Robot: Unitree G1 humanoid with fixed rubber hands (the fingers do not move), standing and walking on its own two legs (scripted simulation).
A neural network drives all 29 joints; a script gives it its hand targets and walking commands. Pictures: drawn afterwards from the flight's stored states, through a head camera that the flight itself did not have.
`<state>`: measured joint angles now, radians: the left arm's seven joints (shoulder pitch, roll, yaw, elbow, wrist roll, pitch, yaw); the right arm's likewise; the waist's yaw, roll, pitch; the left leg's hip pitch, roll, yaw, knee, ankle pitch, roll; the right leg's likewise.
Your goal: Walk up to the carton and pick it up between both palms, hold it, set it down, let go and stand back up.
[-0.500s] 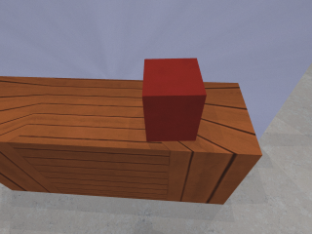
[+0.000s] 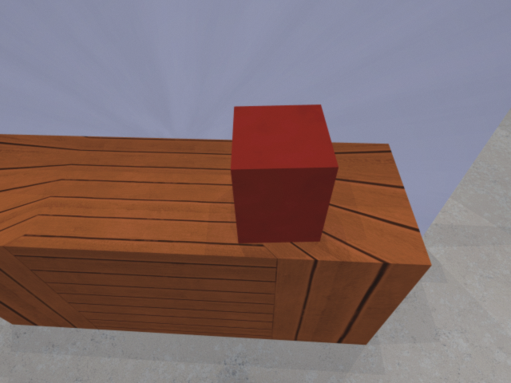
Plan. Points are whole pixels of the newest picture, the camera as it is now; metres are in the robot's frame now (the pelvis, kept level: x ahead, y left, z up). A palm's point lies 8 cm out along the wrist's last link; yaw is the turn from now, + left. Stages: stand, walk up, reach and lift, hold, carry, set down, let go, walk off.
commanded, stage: stand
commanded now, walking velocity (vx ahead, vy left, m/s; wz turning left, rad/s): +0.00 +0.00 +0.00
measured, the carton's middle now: (278, 176) +0.58 -0.04 -0.05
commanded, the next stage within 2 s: none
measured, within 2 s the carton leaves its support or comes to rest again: neither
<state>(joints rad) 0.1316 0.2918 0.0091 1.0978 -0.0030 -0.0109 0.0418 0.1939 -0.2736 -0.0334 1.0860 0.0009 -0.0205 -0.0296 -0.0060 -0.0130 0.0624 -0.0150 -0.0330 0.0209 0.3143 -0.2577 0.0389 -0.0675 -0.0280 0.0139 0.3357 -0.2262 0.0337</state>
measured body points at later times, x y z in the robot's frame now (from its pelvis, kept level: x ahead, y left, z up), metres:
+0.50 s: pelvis +0.00 +0.00 +0.00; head +0.01 +0.01 +0.45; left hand +0.04 +0.28 -0.15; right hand +0.04 -0.27 -0.14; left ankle -0.05 +0.09 -0.75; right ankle -0.03 -0.14 -0.75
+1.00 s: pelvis -0.01 +0.00 +0.00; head +0.00 +0.00 +0.45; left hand +0.02 +0.27 -0.15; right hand +0.02 -0.28 -0.14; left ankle -0.05 +0.09 -0.75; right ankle -0.03 -0.14 -0.75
